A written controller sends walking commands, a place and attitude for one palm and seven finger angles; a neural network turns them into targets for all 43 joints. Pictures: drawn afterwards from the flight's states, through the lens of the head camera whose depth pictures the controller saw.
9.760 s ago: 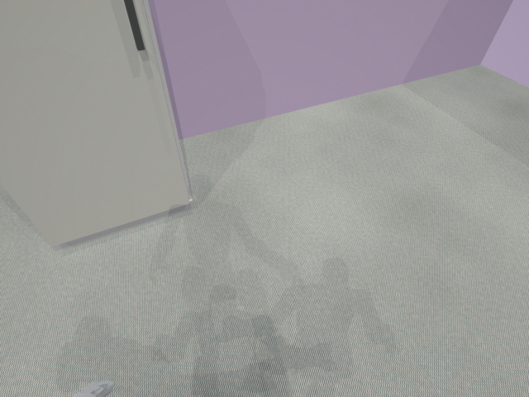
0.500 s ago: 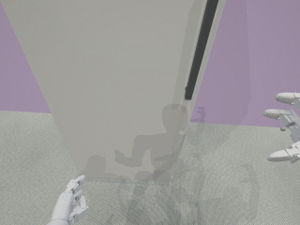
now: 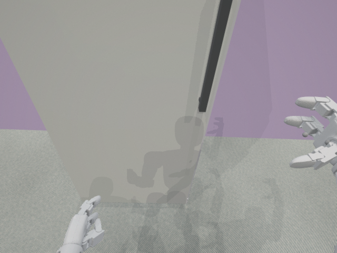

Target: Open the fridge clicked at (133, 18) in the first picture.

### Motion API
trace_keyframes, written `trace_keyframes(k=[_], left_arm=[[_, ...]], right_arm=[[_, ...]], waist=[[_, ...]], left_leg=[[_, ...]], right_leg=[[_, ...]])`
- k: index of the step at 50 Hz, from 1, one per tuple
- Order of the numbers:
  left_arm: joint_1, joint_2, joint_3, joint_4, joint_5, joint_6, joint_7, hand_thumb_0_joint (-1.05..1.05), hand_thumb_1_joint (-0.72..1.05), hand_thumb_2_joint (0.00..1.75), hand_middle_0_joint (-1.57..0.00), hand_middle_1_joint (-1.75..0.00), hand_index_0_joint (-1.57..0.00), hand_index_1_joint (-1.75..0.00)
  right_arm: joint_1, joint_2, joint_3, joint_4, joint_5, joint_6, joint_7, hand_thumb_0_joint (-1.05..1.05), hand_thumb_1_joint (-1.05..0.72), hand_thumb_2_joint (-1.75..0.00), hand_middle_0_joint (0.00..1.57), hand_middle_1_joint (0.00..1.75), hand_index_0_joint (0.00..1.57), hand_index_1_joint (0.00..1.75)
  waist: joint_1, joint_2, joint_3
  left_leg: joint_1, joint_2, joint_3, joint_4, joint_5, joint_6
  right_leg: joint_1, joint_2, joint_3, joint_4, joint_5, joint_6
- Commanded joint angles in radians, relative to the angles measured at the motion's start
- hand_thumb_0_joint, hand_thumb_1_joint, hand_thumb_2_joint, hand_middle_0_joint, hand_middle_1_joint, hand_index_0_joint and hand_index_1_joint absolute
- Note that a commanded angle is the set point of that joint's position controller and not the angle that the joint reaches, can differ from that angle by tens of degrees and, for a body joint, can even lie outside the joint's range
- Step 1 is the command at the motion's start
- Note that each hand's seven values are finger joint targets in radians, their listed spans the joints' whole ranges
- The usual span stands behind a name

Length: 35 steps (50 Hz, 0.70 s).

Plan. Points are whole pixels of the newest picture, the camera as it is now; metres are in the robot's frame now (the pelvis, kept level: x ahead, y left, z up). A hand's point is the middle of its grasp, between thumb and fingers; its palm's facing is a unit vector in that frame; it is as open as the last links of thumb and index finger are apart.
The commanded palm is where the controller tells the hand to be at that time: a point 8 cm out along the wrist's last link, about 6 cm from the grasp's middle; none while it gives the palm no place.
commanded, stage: move the hooked fingers beside the handle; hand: right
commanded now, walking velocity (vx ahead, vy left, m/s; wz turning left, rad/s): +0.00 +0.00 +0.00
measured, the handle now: (213, 50) +0.54 -0.11 +0.26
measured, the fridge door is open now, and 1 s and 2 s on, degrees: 0 0 0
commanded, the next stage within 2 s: none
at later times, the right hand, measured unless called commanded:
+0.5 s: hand (269, 117) +0.35 -0.22 +0.19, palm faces +0.05 +1.00 -0.02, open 14.0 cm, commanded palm +0.33 -0.27 +0.20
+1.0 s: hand (251, 100) +0.41 -0.20 +0.19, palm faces +0.04 +1.00 +0.00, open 14.0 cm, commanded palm +0.40 -0.25 +0.19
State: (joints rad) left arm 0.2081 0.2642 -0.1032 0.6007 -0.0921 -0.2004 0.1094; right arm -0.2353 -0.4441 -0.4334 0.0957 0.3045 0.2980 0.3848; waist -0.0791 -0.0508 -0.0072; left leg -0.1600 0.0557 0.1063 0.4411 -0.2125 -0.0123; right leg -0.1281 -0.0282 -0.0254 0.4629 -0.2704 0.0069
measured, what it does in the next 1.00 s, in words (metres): stands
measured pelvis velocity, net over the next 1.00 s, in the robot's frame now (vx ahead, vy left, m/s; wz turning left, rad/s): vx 0.00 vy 0.01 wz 0.03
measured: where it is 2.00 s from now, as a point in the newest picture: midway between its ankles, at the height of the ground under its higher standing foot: outside the picture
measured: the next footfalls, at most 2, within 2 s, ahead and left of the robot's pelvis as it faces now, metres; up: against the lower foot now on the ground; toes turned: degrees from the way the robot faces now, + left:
none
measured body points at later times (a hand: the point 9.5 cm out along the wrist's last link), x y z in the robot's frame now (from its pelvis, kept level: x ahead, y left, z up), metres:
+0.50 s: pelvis +0.00 +0.01 +0.00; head -0.01 +0.03 +0.45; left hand +0.17 +0.25 -0.08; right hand +0.34 -0.28 +0.19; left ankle +0.02 +0.13 -0.74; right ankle -0.01 -0.12 -0.74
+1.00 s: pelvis +0.00 +0.01 +0.00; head +0.00 +0.02 +0.45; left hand +0.13 +0.26 -0.10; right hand +0.41 -0.25 +0.20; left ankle +0.02 +0.13 -0.74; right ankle -0.01 -0.12 -0.74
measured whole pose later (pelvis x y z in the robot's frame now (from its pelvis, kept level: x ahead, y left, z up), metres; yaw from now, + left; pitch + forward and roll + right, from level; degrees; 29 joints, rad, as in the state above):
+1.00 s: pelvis +0.00 +0.01 +0.00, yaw +2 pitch +0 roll +0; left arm 0.27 0.28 -0.06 0.65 -0.09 -0.13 0.11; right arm -0.66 -0.42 -0.32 0.60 0.20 0.17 0.24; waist 0.01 -0.02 -0.01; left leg -0.25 0.04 0.08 0.45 -0.20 0.00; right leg -0.20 -0.04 -0.05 0.46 -0.26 0.01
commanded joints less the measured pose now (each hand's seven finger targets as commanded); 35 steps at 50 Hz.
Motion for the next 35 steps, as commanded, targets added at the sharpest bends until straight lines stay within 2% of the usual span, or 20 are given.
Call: trace_keyframes(k=[1,2,5,6,7,11,12,15,17,18,20,22,25,27,28,30,31,32,33,35], left_arm=[[-0.135,0.114,0.060,-0.166,0.002,-0.051,0.017,0.00,0.90,0.90,-0.20,-0.30,-0.20,-0.30],[-0.136,0.113,0.059,-0.161,0.003,-0.049,0.015,0.00,0.90,0.90,-0.20,-0.30,-0.20,-0.30],[-0.136,0.103,0.058,-0.162,0.009,-0.054,0.017,0.00,0.90,0.90,-0.20,-0.30,-0.20,-0.30],[-0.131,0.103,0.060,-0.158,0.012,-0.054,0.016,0.00,0.90,0.90,-0.20,-0.30,-0.20,-0.30],[-0.127,0.110,0.062,-0.153,0.014,-0.048,0.014,0.00,0.90,0.90,-0.20,-0.30,-0.20,-0.30],[-0.128,0.111,0.066,-0.154,0.007,-0.030,0.006,0.00,0.90,0.90,-0.20,-0.30,-0.20,-0.30],[-0.129,0.112,0.069,-0.158,0.008,-0.026,0.001,0.00,0.90,0.90,-0.20,-0.30,-0.20,-0.30],[-0.128,0.117,0.072,-0.166,0.002,-0.017,-0.001,0.00,0.90,0.90,-0.20,-0.30,-0.20,-0.30],[-0.121,0.118,0.075,-0.163,-0.002,-0.013,0.002,0.00,0.90,0.90,-0.20,-0.30,-0.20,-0.30],[-0.111,0.124,0.080,-0.159,-0.002,-0.012,0.005,0.00,0.90,0.90,-0.20,-0.30,-0.20,-0.30],[-0.109,0.122,0.079,-0.157,-0.002,-0.013,0.011,0.00,0.90,0.90,-0.20,-0.30,-0.20,-0.30],[-0.105,0.123,0.080,-0.146,0.002,-0.016,0.016,0.00,0.90,0.90,-0.20,-0.30,-0.20,-0.30],[-0.098,0.117,0.078,-0.136,0.008,-0.021,0.019,0.00,0.90,0.90,-0.20,-0.30,-0.20,-0.30],[-0.087,0.120,0.078,-0.124,0.009,-0.015,0.018,0.00,0.90,0.90,-0.20,-0.30,-0.20,-0.30],[-0.084,0.120,0.077,-0.118,0.006,-0.011,0.020,0.00,0.90,0.90,-0.20,-0.30,-0.20,-0.30],[-0.077,0.121,0.078,-0.116,0.006,-0.007,0.018,0.00,0.90,0.90,-0.20,-0.30,-0.20,-0.30],[-0.078,0.122,0.080,-0.120,0.006,-0.005,0.016,0.00,0.90,0.90,-0.20,-0.30,-0.20,-0.30],[-0.073,0.127,0.083,-0.117,0.005,0.000,0.014,0.00,0.90,0.90,-0.20,-0.30,-0.20,-0.30],[-0.076,0.125,0.083,-0.122,0.005,0.002,0.013,0.00,0.90,0.90,-0.20,-0.30,-0.20,-0.30],[-0.065,0.128,0.085,-0.120,0.006,0.008,0.011,0.00,0.90,0.90,-0.20,-0.30,-0.20,-0.30]], right_arm=[[-0.434,-0.241,-0.021,-0.180,-0.006,-0.055,-0.021,0.00,0.50,-0.30,0.30,1.20,0.30,1.20],[-0.451,-0.254,-0.027,-0.185,-0.004,-0.068,-0.030,0.00,0.50,-0.30,0.30,1.20,0.30,1.20],[-0.514,-0.241,-0.027,-0.204,-0.005,-0.109,-0.055,0.00,0.50,-0.30,0.30,1.20,0.30,1.20],[-0.505,-0.271,-0.061,-0.184,-0.005,-0.119,-0.063,0.00,0.50,-0.30,0.30,1.20,0.30,1.20],[-0.464,-0.311,-0.098,-0.153,-0.007,-0.120,-0.070,0.00,0.50,-0.30,0.30,1.20,0.30,1.20],[-0.431,-0.286,-0.090,-0.067,-0.022,-0.093,-0.072,0.00,0.50,-0.30,0.30,1.20,0.30,1.20],[-0.412,-0.269,-0.076,-0.054,-0.023,-0.083,-0.068,0.00,0.50,-0.30,0.30,1.20,0.30,1.20],[-0.451,-0.231,-0.025,-0.045,-0.025,-0.060,-0.057,0.00,0.50,-0.30,0.30,1.20,0.30,1.20],[-0.477,-0.205,0.009,-0.025,-0.020,-0.060,-0.052,0.00,0.50,-0.30,0.30,1.20,0.30,1.20],[-0.519,-0.231,-0.006,-0.032,-0.021,-0.069,-0.056,0.00,0.50,-0.30,0.30,1.20,0.30,1.20],[-0.595,-0.215,0.019,-0.042,-0.022,-0.091,-0.062,0.00,0.50,-0.30,0.30,1.20,0.30,1.20],[-0.654,-0.240,0.012,-0.055,-0.027,-0.122,-0.082,0.00,0.50,-0.30,0.30,1.20,0.30,1.20],[-0.706,-0.239,0.011,-0.041,-0.043,-0.157,-0.108,0.00,0.50,-0.30,0.30,1.20,0.30,1.20],[-0.684,-0.259,-0.003,0.029,-0.053,-0.156,-0.121,0.00,0.50,-0.30,0.30,1.20,0.30,1.20],[-0.701,-0.248,0.011,0.069,-0.059,-0.150,-0.124,0.00,0.50,-0.30,0.30,1.20,0.30,1.20],[-0.700,-0.222,0.035,0.123,-0.066,-0.138,-0.125,0.00,0.50,-0.30,0.30,1.20,0.30,1.20],[-0.696,-0.216,0.038,0.135,-0.068,-0.132,-0.125,0.00,0.50,-0.30,0.30,1.20,0.30,1.20],[-0.679,-0.231,0.026,0.160,-0.068,-0.128,-0.126,0.00,0.50,-0.30,0.30,1.20,0.30,1.20],[-0.702,-0.224,0.035,0.156,-0.067,-0.127,-0.124,0.00,0.50,-0.30,0.30,1.20,0.30,1.20],[-0.712,-0.245,0.015,0.190,-0.066,-0.129,-0.124,0.00,0.50,-0.30,0.30,1.20,0.30,1.20]], waist=[[0.047,-0.023,-0.166],[0.046,-0.005,-0.168],[0.043,-0.046,-0.239],[0.036,-0.038,-0.246],[0.023,0.002,-0.249],[0.020,-0.028,-0.229],[0.017,0.000,-0.226],[0.034,-0.016,-0.215],[0.050,0.040,-0.194],[0.058,0.045,-0.213],[0.070,0.033,-0.217],[0.073,0.029,-0.235],[0.070,-0.035,-0.268],[0.063,-0.012,-0.260],[0.072,-0.002,-0.241],[0.071,0.006,-0.236],[0.067,-0.012,-0.238],[0.063,0.047,-0.251],[0.066,0.032,-0.265],[0.065,0.052,-0.272]], left_leg=[[0.003,-0.054,-0.025,-0.056,0.097,0.031],[0.012,-0.056,-0.028,-0.060,0.097,0.031],[0.040,-0.051,-0.031,-0.047,0.146,0.035],[0.053,-0.051,-0.030,-0.044,0.164,0.036],[0.076,-0.051,-0.033,-0.048,0.172,0.035],[0.089,-0.042,-0.031,-0.032,0.244,0.037],[0.097,-0.041,-0.031,-0.030,0.267,0.037],[0.070,-0.040,-0.035,-0.030,0.256,0.033],[0.040,-0.045,-0.037,-0.041,0.225,0.027],[0.036,-0.045,-0.041,-0.043,0.209,0.025],[0.016,-0.046,-0.043,-0.047,0.176,0.024],[0.024,-0.045,-0.051,-0.052,0.155,0.024],[0.038,-0.041,-0.053,-0.043,0.181,0.031],[0.051,-0.041,-0.053,-0.044,0.187,0.031],[0.044,-0.039,-0.051,-0.044,0.187,0.030],[0.040,-0.039,-0.049,-0.042,0.183,0.031],[0.041,-0.037,-0.050,-0.039,0.198,0.033],[0.057,-0.038,-0.049,-0.037,0.215,0.031],[0.064,-0.034,-0.054,-0.034,0.232,0.028],[0.070,-0.034,-0.058,-0.032,0.242,0.027]], right_leg=[[0.024,0.037,0.043,-0.082,0.149,-0.024],[0.024,0.033,0.045,-0.081,0.155,-0.023],[0.054,0.039,0.042,-0.076,0.193,-0.021],[0.052,0.039,0.042,-0.075,0.208,-0.020],[0.031,0.036,0.035,-0.073,0.215,-0.023],[-0.003,0.038,0.015,-0.075,0.253,-0.021],[-0.009,0.035,0.013,-0.071,0.271,-0.023],[-0.011,0.036,0.009,-0.069,0.248,-0.023],[-0.011,0.031,0.006,-0.062,0.222,-0.031],[-0.003,0.031,0.009,-0.060,0.207,-0.033],[0.008,0.035,0.010,-0.059,0.181,-0.035],[0.015,0.033,0.011,-0.055,0.173,-0.036],[0.031,0.038,0.014,-0.059,0.195,-0.033],[0.006,0.037,0.009,-0.058,0.196,-0.032],[-0.005,0.034,0.009,-0.062,0.190,-0.032],[-0.017,0.035,0.012,-0.068,0.182,-0.031],[-0.019,0.036,0.010,-0.066,0.192,-0.031],[-0.024,0.031,0.007,-0.061,0.207,-0.034],[-0.024,0.033,0.002,-0.060,0.210,-0.036],[-0.034,0.034,0.002,-0.059,0.210,-0.035]])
